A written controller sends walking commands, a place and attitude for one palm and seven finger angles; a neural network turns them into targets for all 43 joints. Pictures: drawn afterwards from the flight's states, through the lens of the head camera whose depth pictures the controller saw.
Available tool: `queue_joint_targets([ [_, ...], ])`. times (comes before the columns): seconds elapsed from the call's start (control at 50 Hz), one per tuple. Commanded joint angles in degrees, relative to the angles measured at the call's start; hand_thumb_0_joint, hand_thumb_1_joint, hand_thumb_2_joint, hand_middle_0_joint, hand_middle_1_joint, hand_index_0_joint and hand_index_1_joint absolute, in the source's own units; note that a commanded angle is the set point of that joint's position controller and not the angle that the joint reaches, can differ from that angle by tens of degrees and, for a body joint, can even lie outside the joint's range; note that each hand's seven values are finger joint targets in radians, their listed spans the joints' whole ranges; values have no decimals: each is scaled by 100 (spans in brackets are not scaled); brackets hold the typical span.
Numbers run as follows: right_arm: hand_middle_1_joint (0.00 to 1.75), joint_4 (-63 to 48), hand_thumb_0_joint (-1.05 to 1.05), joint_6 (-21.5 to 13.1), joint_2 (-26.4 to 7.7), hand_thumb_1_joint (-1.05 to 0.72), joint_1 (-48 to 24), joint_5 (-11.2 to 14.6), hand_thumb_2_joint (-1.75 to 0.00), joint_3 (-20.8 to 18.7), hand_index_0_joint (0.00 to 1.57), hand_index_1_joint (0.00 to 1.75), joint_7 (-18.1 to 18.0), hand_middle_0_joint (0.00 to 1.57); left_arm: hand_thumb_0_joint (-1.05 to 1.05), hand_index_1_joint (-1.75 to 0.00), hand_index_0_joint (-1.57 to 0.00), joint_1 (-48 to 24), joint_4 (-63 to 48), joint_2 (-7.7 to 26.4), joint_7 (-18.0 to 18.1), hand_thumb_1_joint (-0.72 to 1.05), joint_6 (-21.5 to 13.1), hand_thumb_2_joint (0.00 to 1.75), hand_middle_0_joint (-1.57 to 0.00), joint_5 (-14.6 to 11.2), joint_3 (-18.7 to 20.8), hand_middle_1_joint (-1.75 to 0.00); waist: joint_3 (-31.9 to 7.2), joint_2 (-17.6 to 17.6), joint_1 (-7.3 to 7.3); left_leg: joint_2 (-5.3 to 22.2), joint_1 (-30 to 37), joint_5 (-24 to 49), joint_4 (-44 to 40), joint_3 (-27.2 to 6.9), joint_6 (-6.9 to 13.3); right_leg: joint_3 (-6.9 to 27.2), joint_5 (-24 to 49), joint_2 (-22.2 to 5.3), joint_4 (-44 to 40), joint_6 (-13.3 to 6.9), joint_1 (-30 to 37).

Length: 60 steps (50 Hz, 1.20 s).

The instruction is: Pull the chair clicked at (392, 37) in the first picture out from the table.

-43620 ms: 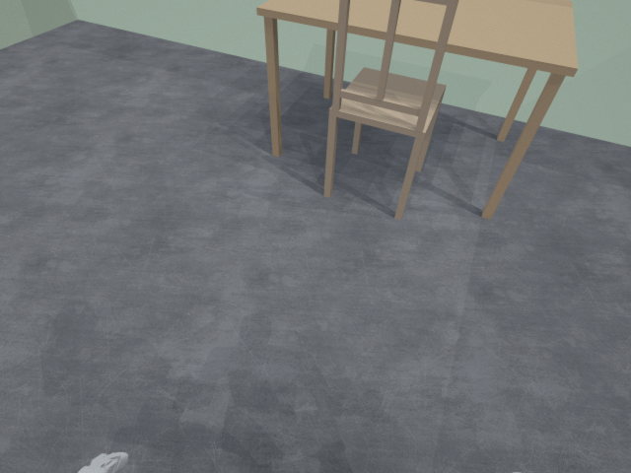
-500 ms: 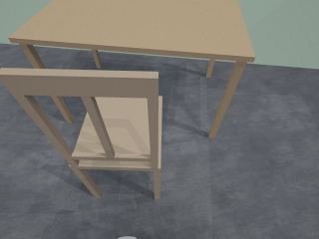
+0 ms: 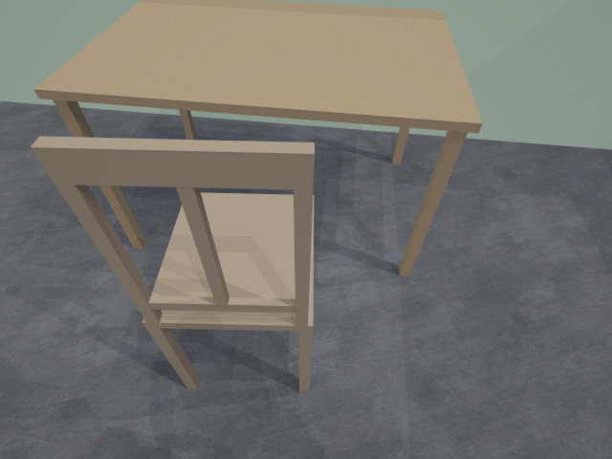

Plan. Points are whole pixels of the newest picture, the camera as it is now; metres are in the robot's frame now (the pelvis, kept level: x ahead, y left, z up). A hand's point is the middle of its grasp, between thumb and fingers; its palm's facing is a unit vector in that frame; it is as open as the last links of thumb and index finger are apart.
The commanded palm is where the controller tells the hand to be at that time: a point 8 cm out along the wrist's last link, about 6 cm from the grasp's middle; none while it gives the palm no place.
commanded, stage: come to a stop and stand still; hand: left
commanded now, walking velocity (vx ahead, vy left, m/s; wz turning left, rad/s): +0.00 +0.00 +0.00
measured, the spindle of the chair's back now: (207, 252) +0.45 +0.20 -0.05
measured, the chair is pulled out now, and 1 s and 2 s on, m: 0.32 0.32 0.32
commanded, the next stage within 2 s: look again from close up in 0.40 s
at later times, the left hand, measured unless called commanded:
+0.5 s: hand out of the picture -0.01 +0.17 -0.18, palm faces +0.03 -0.99 -0.16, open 7.4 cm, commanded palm none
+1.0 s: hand out of the picture -0.04 +0.19 -0.18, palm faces +0.03 -0.99 -0.15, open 7.4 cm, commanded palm none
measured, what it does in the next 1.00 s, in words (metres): stands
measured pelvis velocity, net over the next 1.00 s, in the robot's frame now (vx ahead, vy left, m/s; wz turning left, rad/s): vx -0.02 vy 0.03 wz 0.01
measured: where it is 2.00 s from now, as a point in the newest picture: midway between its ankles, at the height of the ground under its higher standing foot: outside the picture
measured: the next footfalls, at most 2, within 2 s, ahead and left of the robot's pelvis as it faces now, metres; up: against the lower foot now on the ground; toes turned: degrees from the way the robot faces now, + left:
none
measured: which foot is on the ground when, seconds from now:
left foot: down 0.00-1.00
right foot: down 0.00-1.00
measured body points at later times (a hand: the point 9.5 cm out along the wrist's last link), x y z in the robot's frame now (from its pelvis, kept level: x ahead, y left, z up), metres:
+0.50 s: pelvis -0.01 +0.01 +0.00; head -0.01 +0.02 +0.45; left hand -0.01 +0.22 -0.17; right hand +0.02 -0.22 -0.15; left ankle +0.01 +0.10 -0.74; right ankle -0.04 -0.11 -0.74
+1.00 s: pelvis -0.02 +0.03 +0.00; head -0.02 +0.04 +0.45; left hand -0.04 +0.24 -0.16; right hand -0.01 -0.20 -0.15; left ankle +0.01 +0.10 -0.74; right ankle -0.04 -0.11 -0.74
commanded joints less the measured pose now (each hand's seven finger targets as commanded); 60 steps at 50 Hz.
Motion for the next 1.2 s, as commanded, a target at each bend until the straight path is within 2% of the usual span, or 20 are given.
queue_joint_targets([
  [0.0, 30, -144, 0, -125, -511, -90, 233, 10, -90, -54, 20, 30, -50, 20, 0, -30, -20, 295, -151, 505, 65, 90, -109, 90, -20, 4, 79, -30, 196, -456, 16, 459, 326, 635, -405, -453, 86, 648, 853, -600, -738, -230, -381],
  [0.02, 30, -81, 0, -131, -486, -90, 249, 16, -90, -45, 20, 30, -53, 20, 0, -30, -20, 336, -123, 480, 72, 90, -112, 90, -20, 2, 76, -30, 202, -338, 34, 493, 361, 744, -430, -468, 100, 617, 944, -576, -725, -208, -356],
  [0.04, 30, -480, 0, -150, -762, -90, -356, 2, -90, -47, 20, 30, -19, 20, 0, -30, -20, 643, 124, 680, 256, 90, -254, 90, -20, 88, 130, -30, 569, -381, 248, 526, -250, 681, 595, -441, -80, 825, 2462, -803, -791, -52, -572],
  [0.06, 30, -629, 0, -108, -601, -90, -285, -7, -90, -1, 20, 30, -13, 20, 0, -30, -20, 480, 39, 904, 245, 90, -306, 90, -20, 44, 151, -30, 464, -59, -66, 420, -159, 444, 419, -363, -148, 908, 3495, -1127, -682, -199, -439],
  [0.08, 30, -470, 0, -147, -312, -90, 125, -48, -90, 32, 20, 30, -28, 20, 0, -30, -20, 461, -10, 722, 188, 90, -319, 90, -20, 6, 98, -30, 155, 170, -122, 345, 18, 207, 128, -343, -29, 764, 3254, -1027, -370, -287, -200],
  [0.1, 30, -404, 0, -184, -388, -90, 286, -61, -90, 23, 20, 30, -52, 20, 0, -30, -20, 479, 40, 609, 171, 90, -326, 90, -20, -8, 72, -30, -274, 123, -95, 414, 117, 704, 167, -434, 16, 621, 3055, -839, -203, -323, 34],
  [0.12, 30, -376, 0, -172, -489, -90, 272, -41, -90, 10, 20, 30, -67, 20, 0, -30, -20, 467, 37, 596, 156, 90, -315, 90, -20, -20, 70, -30, -450, 17, -71, 455, 166, 854, 184, -481, 30, 573, 2645, -757, -194, -316, 135],
  [0.16, 30, -390, 0, -149, -569, -90, 182, -36, -90, -14, 20, 30, -74, 20, 0, -30, -20, 380, 1, 595, 132, 90, -235, 90, -20, 2, 76, -30, -227, 180, -28, 531, 114, 970, 80, -508, 62, 507, 1785, -617, -213, -299, -59],
  [0.2, 30, -436, 0, -118, -602, -90, 76, -33, -90, -23, 20, 30, -69, 20, 0, -30, -20, 382, 2, 524, 115, 90, -196, 90, -20, 18, 83, -30, 112, -66, -4, 509, -91, 695, -15, -561, 75, 529, 1127, -579, -318, -276, -282],
  [0.26, 30, -416, 0, -102, -601, -90, 1, -33, -90, -20, 20, 30, -47, 20, 0, -30, -20, 342, -3, 512, 99, 90, -180, 90, -20, 28, 60, -30, 428, -196, 12, 493, -154, 602, -173, -598, 83, 522, 803, -546, -434, -249, -500],
  [0.34, 30, -438, 0, -93, -688, -90, -74, -30, -90, -16, 20, 30, -28, 20, 0, -30, -20, 309, -51, 527, 83, 90, -160, 90, -20, 18, 63, -30, 494, -81, 37, 469, -179, 367, -363, -669, 98, 549, 394, -525, -507, -207, -527],
  [0.5, 30, -388, 0, -143, -797, -90, -175, -25, -90, 16, 20, 30, -22, 20, 0, -30, -20, 288, -72, 631, 65, 90, -155, 90, -20, 4, 55, -30, 106, 41, 78, 498, 98, 794, -492, -692, 113, 495, 818, -573, -511, -136, -213],
  [0.66, 30, -287, 0, -125, -816, -90, -215, -4, -90, 24, 20, 30, -5, 20, 0, -30, -20, 274, -36, 644, 49, 90, -123, 90, -20, 19, 46, -30, 464, 9, 102, 513, -60, 279, -849, -758, 120, 435, 482, -555, -692, -88, -312],
  [0.76, 30, -227, 0, -135, -835, -90, -158, 2, -90, 24, 20, 30, -1, 20, 0, -30, -20, 341, 16, 628, 46, 90, -129, 90, -20, 16, 43, -30, 286, -117, 102, 524, 48, 281, -901, -774, 134, 398, 538, -589, -704, -62, -224],
  [0.8, 30, -199, 0, -143, -852, -90, -126, -5, -90, 27, 20, 30, -2, 20, 0, -30, -20, 354, 47, 614, 54, 90, -133, 90, -20, 10, 40, -30, 165, -56, 89, 526, 123, 360, -886, -784, 126, 401, 574, -612, -671, -61, -195],
  [0.88, 30, -142, 0, -145, -835, -90, -94, 1, -90, 31, 20, 30, -3, 20, 0, -30, -20, 413, 88, 587, 57, 90, -123, 90, -20, 18, 38, -30, 274, 57, 106, 539, 56, 239, -986, -811, 133, 352, 551, -610, -694, -41, -198],
  [0.94, 30, -112, 0, -131, -803, -90, -57, 3, -90, 29, 20, 30, -2, 20, 0, -30, -20, 460, 128, 550, 65, 90, -122, 90, -20, 18, 29, -30, 332, -52, 102, 535, 27, 106, -1032, -852, 136, 343, 498, -605, -705, -38, -231],
  [1.06, 30, -75, 0, -131, -776, -90, -11, 16, -90, 14, 20, 30, -10, 20, 0, -30, -20, 539, 156, 501, 62, 90, -105, 90, -20, 33, 30, -30, 443, 30, 114, 584, -42, -185, -1236, -885, 154, 281, 477, -570, -692, -14, -253],
  [1.14, 30, -55, 0, -153, -774, -90, 20, 10, -90, 11, 20, 30, -11, 20, 0, -30, -20, 605, 188, 470, 75, 90, -123, 90, -20, 31, 28, -30, 215, -6, 111, 572, 160, 84, -1165, -866, 156, 301, 631, -614, -674, -4, -213],
  [1.18, 30, -40, 0, -153, -754, -90, 26, 12, -90, 15, 20, 30, -15, 20, 0, -30, -20, 596, 196, 471, 76, 90, -128, 90, -20, 30, 27, -30, 262, -56, 105, 553, 160, 203, -1105, -814, 151, 313, 662, -620, -705, -9, -231],
])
